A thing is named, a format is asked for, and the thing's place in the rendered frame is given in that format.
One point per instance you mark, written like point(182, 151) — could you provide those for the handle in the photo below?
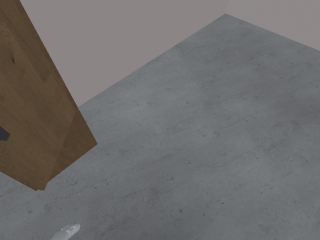
point(4, 135)

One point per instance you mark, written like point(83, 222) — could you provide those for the cupboard door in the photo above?
point(34, 108)

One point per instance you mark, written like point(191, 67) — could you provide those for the left robot hand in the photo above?
point(66, 232)

